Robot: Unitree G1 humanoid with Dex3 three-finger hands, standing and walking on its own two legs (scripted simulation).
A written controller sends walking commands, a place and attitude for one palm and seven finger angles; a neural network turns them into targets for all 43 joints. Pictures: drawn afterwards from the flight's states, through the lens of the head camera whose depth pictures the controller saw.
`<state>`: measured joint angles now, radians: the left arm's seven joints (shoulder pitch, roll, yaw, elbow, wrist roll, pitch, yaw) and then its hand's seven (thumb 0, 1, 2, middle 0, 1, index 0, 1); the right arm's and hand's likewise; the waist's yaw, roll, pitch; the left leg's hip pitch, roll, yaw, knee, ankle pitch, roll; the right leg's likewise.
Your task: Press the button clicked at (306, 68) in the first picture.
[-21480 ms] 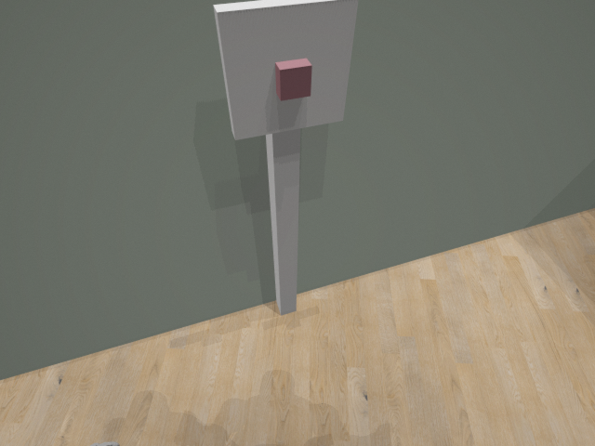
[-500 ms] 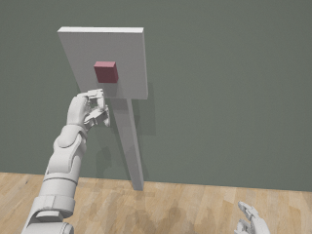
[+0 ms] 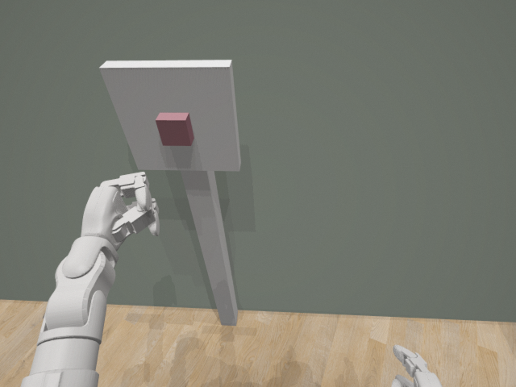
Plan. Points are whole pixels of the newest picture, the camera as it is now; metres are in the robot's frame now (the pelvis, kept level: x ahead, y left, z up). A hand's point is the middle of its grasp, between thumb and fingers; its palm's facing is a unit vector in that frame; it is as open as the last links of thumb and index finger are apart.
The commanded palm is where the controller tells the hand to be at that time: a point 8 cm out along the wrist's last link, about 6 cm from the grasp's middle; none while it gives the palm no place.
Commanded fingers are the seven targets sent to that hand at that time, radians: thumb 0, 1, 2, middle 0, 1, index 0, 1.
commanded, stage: draw the hand back to the body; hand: left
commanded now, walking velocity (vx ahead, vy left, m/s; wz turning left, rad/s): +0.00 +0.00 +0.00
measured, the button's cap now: (176, 128) +0.51 +0.19 +0.17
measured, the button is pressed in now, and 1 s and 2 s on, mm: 0 0 0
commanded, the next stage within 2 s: step back with the hand held close in 1.14 s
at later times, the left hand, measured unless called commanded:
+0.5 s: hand (89, 260) +0.23 +0.23 +0.15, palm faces +0.32 -0.91 -0.25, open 3.1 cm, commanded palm +0.18 +0.27 +0.17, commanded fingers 0.00 0.90 0.90 -1.30 -1.50 -1.30 -1.50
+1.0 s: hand (35, 288) +0.18 +0.27 +0.16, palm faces +0.43 -0.82 -0.37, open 3.1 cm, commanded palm +0.14 +0.30 +0.18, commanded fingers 0.00 0.90 0.90 -1.30 -1.50 -1.30 -1.50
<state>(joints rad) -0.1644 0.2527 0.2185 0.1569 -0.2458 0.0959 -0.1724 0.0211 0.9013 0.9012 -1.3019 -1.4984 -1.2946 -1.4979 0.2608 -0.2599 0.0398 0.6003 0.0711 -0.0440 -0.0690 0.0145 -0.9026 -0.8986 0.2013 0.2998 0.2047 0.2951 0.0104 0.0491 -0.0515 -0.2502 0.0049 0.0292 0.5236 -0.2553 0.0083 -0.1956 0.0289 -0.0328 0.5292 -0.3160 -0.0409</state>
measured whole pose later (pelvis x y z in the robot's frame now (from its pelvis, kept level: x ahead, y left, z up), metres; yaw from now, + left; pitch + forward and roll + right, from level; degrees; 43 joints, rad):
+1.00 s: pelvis +0.01 +0.02 +0.01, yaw +0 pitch -4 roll -1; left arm 0.54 0.31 0.28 -0.48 -0.06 -0.09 0.10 0.02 0.89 0.90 -1.31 -1.50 -1.30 -1.50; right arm 0.20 -0.23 0.02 0.60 0.00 -0.07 -0.07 0.01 -0.90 -0.90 0.20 0.30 0.20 0.30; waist 0.08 0.06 0.01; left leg -0.12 -0.02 0.03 0.43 -0.23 0.04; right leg -0.03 0.01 -0.03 0.37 -0.26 -0.01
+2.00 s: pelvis -0.08 +0.04 -0.01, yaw +2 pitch +0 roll -2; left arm 0.63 0.39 0.39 -0.59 -0.01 -0.24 0.14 0.02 0.89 0.90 -1.31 -1.50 -1.30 -1.50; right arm 0.23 -0.22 0.00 0.52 0.01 -0.04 -0.07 0.01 -0.90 -0.90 0.20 0.30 0.21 0.30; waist -0.01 0.02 0.03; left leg -0.42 -0.02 0.02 0.57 -0.15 0.07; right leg -0.33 0.03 0.00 0.56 -0.23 0.02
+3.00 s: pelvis -0.27 +0.06 +0.00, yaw -4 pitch -1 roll -1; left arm 0.73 0.41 0.39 -0.65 -0.05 -0.22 0.13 0.02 0.89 0.90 -1.31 -1.50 -1.30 -1.50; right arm 0.30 -0.22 -0.01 0.63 0.00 -0.08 -0.06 0.01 -0.90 -0.90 0.20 0.30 0.21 0.30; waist 0.00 -0.02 -0.04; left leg -0.46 -0.03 -0.03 0.70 -0.26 -0.01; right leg -0.18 0.02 -0.01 0.47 -0.27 -0.03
